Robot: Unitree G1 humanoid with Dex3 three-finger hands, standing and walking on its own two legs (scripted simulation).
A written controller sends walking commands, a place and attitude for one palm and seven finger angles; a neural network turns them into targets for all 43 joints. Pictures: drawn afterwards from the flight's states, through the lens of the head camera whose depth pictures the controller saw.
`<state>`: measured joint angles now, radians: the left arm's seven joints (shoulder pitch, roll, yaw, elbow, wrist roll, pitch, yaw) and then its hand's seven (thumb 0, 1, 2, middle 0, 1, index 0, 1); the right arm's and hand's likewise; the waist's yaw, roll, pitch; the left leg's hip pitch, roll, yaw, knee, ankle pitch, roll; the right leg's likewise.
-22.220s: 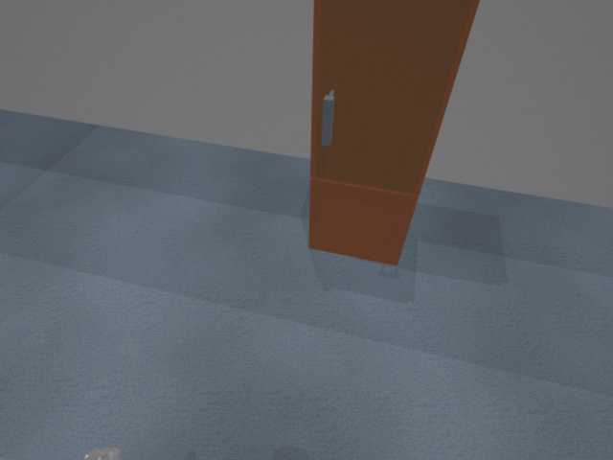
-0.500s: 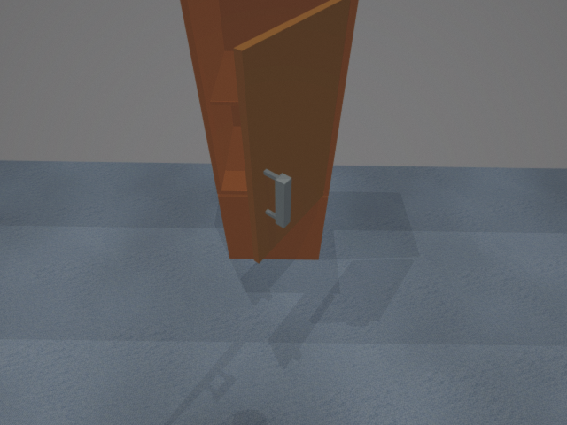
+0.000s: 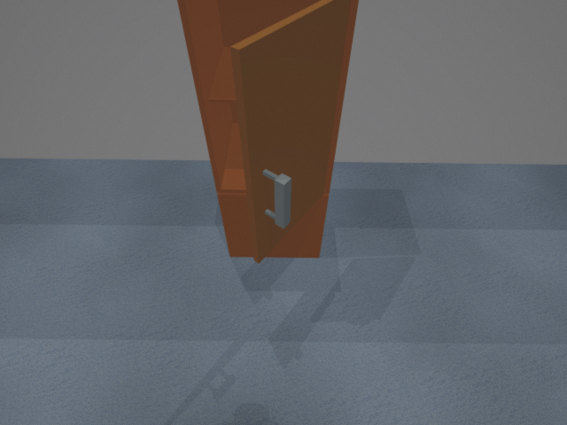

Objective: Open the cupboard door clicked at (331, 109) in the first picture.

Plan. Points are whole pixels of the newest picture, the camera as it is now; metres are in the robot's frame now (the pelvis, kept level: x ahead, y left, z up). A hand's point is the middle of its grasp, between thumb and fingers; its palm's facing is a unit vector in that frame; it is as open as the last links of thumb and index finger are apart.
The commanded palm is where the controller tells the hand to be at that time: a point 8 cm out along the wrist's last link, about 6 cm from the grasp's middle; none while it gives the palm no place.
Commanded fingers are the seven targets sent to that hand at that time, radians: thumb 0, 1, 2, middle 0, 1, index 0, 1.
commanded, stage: walk to a spot facing it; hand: left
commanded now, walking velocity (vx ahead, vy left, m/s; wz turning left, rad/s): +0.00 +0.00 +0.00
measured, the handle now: (275, 198) +0.59 +0.06 -0.10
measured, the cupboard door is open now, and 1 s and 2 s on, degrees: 54 54 54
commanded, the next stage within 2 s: none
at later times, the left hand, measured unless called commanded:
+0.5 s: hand out of the picture +0.02 +0.19 -0.18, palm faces -0.07 -0.97 -0.25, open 7.3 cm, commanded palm none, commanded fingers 0.00 0.90 0.90 -0.20 -0.30 -0.20 -0.30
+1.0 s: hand out of the picture +0.10 +0.14 -0.16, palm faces -0.32 -0.91 -0.27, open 7.3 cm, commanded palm none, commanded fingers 0.00 0.90 0.90 -0.20 -0.30 -0.20 -0.30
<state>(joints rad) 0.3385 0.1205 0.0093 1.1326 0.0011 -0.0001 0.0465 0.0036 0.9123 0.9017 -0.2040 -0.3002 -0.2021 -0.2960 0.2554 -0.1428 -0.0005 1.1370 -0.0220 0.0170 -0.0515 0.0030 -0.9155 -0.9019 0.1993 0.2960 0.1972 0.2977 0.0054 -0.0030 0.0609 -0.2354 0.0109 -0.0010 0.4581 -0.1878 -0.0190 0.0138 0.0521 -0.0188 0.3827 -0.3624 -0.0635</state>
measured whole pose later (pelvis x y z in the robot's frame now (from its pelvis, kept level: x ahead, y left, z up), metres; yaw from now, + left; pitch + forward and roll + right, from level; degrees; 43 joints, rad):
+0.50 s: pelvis -0.01 +0.00 -0.01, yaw -9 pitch +0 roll +1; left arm 0.27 0.18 0.08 1.03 0.02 0.05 0.01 0.01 0.91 0.90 -0.20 -0.30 -0.20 -0.30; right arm 0.22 -0.18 -0.06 1.02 -0.03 0.03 -0.06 0.00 -0.91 -0.90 0.20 0.30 0.20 0.30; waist 0.02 -0.01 0.09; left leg -0.33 0.09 0.14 0.60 -0.26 -0.03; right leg -0.21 0.08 0.07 0.68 -0.45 -0.05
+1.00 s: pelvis +0.00 -0.04 +0.00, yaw -26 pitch +2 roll +2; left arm 0.29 0.18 0.08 0.93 0.03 0.03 0.03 0.00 0.91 0.90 -0.21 -0.30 -0.21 -0.30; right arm 0.04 -0.20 -0.06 0.88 -0.01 0.06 -0.04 0.00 -0.91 -0.90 0.20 0.30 0.20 0.30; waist 0.06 -0.01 0.10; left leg -0.48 0.01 -0.04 0.98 -0.41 -0.06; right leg -0.17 0.14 0.19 0.47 -0.30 -0.11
